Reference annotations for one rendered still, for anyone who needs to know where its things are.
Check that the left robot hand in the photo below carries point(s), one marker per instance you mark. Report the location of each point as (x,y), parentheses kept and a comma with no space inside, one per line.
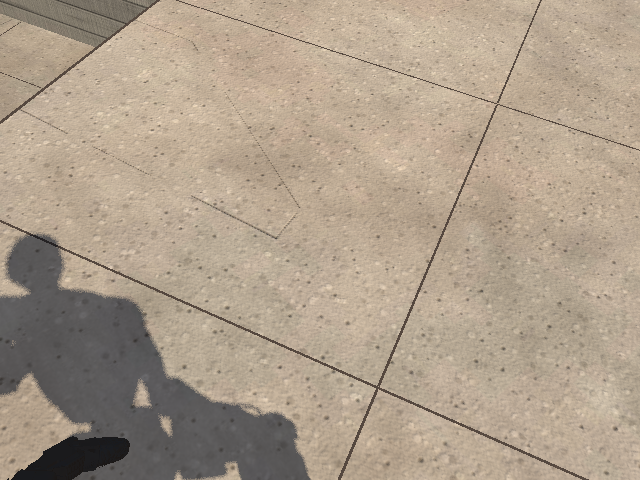
(69,458)

